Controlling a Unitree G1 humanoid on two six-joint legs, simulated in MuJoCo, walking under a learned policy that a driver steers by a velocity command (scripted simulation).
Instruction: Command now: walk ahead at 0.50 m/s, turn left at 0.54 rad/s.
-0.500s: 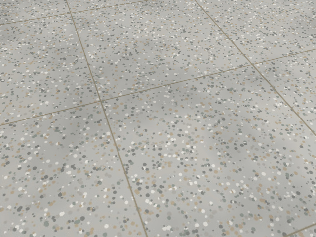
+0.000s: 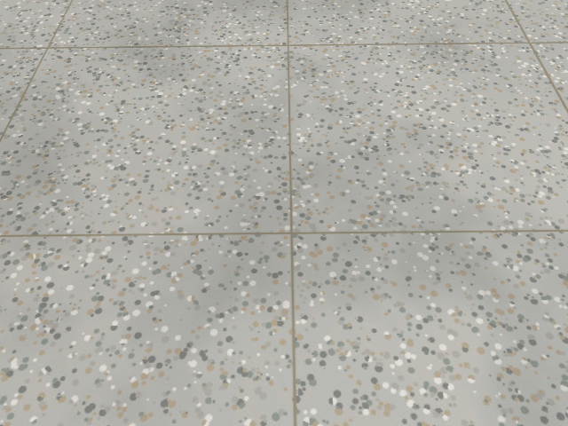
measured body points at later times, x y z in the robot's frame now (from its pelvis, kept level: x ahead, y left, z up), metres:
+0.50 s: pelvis +0.27 +0.08 +0.00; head +0.30 +0.11 +0.45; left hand +0.37 +0.39 -0.10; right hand +0.41 -0.17 -0.11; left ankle +0.24 +0.15 -0.75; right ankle +0.44 -0.08 -0.68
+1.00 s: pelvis +0.55 +0.12 +0.00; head +0.58 +0.13 +0.45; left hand +0.44 +0.38 -0.13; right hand +0.82 -0.03 -0.10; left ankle +0.55 +0.31 -0.69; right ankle +0.58 +0.03 -0.75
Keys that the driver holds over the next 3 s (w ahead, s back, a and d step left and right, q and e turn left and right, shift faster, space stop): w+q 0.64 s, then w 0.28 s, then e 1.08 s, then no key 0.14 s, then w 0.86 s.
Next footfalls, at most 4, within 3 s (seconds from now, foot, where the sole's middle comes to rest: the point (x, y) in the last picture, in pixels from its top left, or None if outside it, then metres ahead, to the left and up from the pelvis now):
0.24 left None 0.28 0.16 -0.78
0.72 right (296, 380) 0.62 0.04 -0.78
1.18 left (176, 340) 0.71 0.36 -0.78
1.58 right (277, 338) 0.73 0.10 -0.78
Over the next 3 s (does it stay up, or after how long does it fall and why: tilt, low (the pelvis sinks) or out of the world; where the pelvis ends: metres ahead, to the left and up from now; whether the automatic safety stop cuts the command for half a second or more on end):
stays up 0.96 0.19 -0.01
